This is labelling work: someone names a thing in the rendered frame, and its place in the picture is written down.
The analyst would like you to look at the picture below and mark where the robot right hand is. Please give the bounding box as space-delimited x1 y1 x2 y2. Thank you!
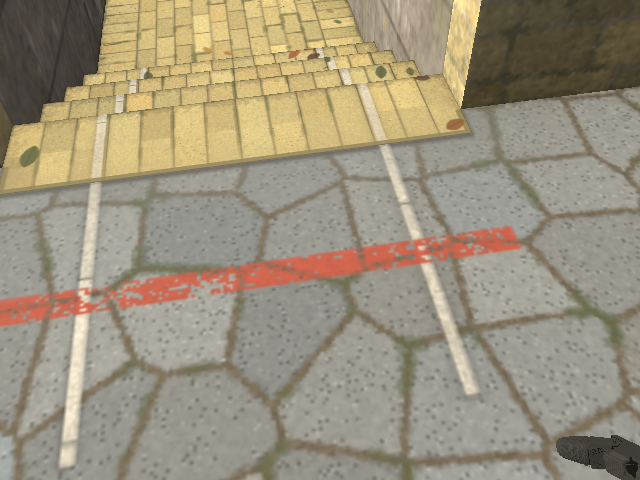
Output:
556 435 640 480

